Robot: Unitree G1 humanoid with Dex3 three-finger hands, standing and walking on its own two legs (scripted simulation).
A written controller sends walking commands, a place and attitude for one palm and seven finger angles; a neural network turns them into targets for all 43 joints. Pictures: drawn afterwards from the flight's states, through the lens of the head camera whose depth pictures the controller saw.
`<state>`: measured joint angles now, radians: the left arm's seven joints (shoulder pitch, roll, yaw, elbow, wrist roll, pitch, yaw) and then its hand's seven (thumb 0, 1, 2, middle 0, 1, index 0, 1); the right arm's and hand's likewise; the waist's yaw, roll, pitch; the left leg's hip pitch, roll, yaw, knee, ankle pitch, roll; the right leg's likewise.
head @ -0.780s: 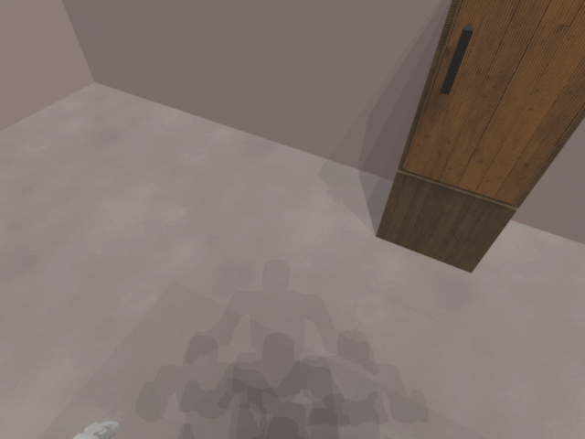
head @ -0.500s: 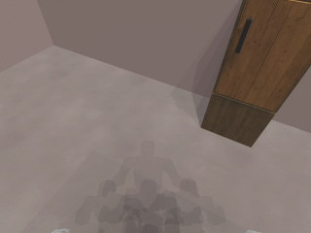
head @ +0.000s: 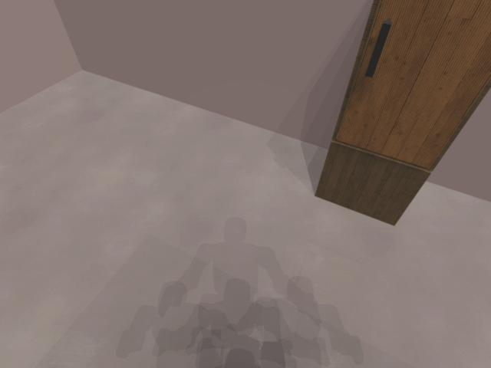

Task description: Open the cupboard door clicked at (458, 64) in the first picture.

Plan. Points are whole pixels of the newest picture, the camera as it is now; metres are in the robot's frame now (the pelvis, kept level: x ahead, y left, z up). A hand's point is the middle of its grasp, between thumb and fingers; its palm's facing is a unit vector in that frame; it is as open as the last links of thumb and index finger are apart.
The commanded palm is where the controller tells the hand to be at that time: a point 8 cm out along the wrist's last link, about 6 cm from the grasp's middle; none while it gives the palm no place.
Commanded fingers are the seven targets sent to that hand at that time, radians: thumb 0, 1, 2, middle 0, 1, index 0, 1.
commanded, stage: stand and wait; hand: left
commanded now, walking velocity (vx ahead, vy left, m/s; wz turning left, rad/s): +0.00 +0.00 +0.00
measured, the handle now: (378, 48) +1.04 -0.38 +0.07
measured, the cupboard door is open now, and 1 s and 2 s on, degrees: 0 0 0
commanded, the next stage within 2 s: look at it before walking up in 0.04 s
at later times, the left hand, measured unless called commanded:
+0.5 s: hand out of the picture +0.08 +0.24 -0.15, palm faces -0.03 -0.94 -0.33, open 7.3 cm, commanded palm none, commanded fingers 0.00 0.90 0.90 -0.20 -0.30 -0.20 -0.30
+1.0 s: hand out of the picture +0.08 +0.22 -0.17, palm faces -0.09 -0.95 -0.30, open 7.3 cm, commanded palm none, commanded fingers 0.00 0.90 0.90 -0.20 -0.30 -0.20 -0.30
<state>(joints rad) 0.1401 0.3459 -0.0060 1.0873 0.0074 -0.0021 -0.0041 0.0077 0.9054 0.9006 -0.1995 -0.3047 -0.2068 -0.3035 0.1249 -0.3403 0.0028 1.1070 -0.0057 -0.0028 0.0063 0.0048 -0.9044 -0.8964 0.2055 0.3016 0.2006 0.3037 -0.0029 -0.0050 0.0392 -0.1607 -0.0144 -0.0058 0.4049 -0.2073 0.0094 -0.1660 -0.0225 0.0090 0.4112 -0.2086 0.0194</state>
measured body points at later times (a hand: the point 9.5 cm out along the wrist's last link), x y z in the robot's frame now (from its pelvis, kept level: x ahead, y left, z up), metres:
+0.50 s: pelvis +0.00 -0.01 +0.00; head +0.01 -0.01 +0.45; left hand +0.09 +0.28 -0.13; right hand +0.08 -0.31 -0.13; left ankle +0.01 +0.11 -0.74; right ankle +0.01 -0.13 -0.74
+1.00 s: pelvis +0.00 -0.01 -0.01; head +0.02 -0.01 +0.44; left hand +0.09 +0.26 -0.15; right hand +0.07 -0.29 -0.14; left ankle +0.01 +0.11 -0.74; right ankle +0.01 -0.13 -0.74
